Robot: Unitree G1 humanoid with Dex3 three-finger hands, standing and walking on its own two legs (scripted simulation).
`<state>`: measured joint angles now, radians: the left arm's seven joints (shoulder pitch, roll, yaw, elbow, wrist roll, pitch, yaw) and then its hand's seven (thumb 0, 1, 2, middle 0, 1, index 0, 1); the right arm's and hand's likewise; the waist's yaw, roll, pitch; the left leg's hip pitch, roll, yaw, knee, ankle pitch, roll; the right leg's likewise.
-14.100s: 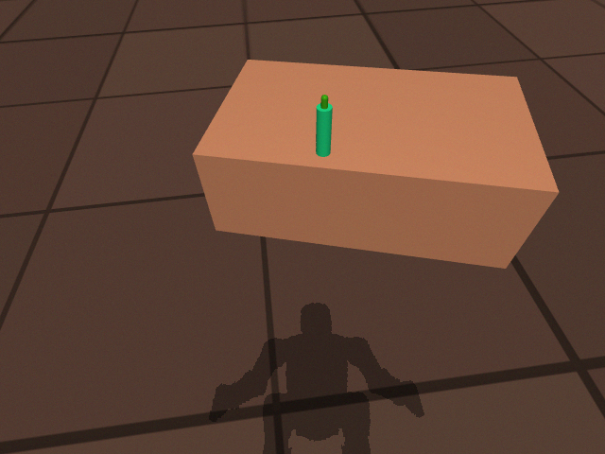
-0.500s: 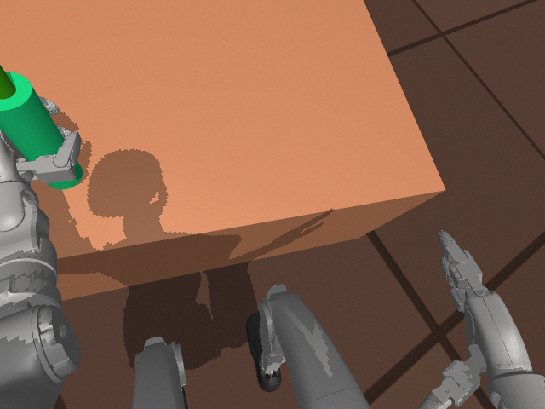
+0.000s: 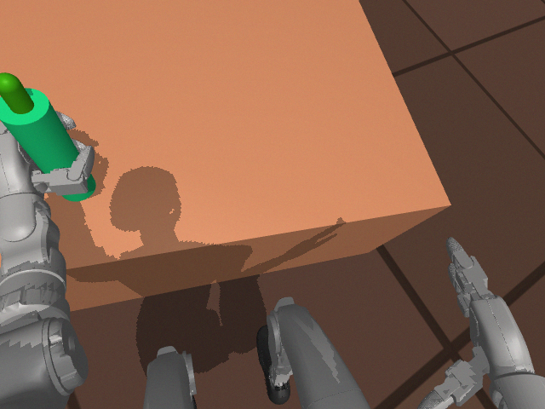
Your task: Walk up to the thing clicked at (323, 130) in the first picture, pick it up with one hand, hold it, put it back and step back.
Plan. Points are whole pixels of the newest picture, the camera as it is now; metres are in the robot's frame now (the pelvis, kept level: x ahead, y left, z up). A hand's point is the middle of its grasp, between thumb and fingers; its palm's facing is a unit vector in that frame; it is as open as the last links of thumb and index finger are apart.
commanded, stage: lift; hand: left
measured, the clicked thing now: (48, 144) +0.50 +0.19 +0.02
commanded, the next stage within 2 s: hold in 1.24 s
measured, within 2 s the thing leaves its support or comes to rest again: neither
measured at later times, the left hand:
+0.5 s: hand (40, 164) +0.44 +0.18 +0.08, palm faces +0.11 -0.99 -0.01, open 7.3 cm
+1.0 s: hand (31, 168) +0.40 +0.17 +0.13, palm faces +0.11 -0.99 +0.00, open 7.3 cm
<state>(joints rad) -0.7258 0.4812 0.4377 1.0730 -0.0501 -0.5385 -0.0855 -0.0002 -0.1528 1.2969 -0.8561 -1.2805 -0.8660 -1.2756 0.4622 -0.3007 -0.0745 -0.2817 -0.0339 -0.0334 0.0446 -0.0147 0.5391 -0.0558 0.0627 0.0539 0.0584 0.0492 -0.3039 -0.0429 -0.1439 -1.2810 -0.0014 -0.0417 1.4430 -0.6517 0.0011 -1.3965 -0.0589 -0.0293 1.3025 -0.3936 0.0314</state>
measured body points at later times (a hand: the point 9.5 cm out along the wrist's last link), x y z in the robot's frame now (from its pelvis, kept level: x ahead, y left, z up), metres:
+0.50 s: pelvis +0.02 +0.00 +0.05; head +0.13 +0.02 +0.49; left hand +0.43 +0.23 +0.08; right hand +0.17 -0.26 +0.06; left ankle +0.01 +0.11 -0.59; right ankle +0.10 -0.15 -0.59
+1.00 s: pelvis +0.04 -0.01 +0.08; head +0.11 +0.01 +0.53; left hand +0.39 +0.22 +0.13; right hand +0.19 -0.26 +0.06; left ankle +0.01 +0.11 -0.59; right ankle +0.10 -0.15 -0.59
